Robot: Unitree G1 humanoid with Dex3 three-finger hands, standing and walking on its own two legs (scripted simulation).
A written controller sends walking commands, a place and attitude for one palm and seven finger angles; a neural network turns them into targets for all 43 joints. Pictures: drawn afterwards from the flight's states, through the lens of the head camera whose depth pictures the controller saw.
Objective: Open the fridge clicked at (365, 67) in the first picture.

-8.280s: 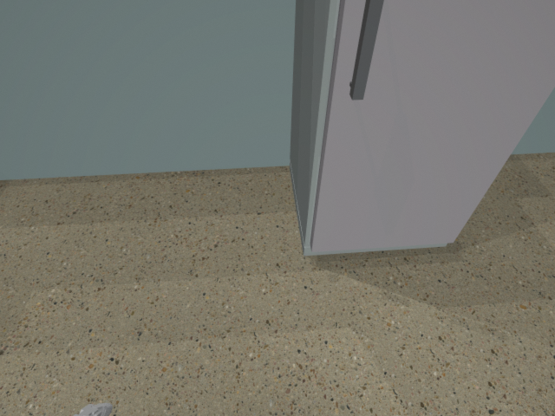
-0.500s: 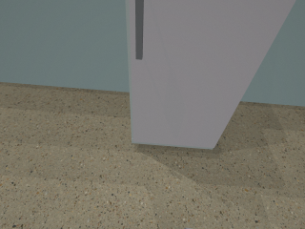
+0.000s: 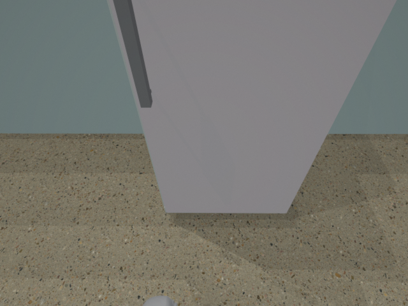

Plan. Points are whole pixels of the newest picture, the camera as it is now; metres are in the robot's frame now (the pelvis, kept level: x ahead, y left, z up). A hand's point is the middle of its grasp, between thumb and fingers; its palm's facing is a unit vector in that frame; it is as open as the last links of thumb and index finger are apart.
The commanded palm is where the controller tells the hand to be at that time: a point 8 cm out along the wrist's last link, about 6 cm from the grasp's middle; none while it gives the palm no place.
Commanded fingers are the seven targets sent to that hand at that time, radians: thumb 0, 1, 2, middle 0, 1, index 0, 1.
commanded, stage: take the last steps up to it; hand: left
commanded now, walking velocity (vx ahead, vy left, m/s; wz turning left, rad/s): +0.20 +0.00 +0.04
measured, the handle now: (136, 46) +0.62 +0.18 +0.21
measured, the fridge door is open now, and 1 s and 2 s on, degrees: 0 0 0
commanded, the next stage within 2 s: come to a stop and stand still in 0.12 s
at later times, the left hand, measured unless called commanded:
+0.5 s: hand out of the picture +0.13 +0.20 -0.18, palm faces +0.04 -0.98 -0.19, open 7.4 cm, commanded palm none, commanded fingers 0.00 0.90 0.90 -0.20 -0.30 -0.20 -0.30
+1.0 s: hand out of the picture +0.10 +0.17 -0.15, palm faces +0.07 -0.96 -0.27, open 7.4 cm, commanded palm none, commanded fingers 0.00 0.90 0.90 -0.20 -0.30 -0.20 -0.30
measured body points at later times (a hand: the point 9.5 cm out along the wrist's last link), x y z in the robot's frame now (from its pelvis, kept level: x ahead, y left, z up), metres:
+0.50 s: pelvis +0.11 +0.02 +0.00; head +0.14 +0.03 +0.45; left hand +0.13 +0.25 -0.16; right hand +0.20 -0.21 -0.14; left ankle +0.16 +0.12 -0.74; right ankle +0.11 -0.11 -0.69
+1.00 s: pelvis +0.07 -0.02 +0.01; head +0.09 -0.05 +0.46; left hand +0.10 +0.22 -0.13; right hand +0.10 -0.26 -0.16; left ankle +0.04 +0.14 -0.69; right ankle +0.11 -0.13 -0.74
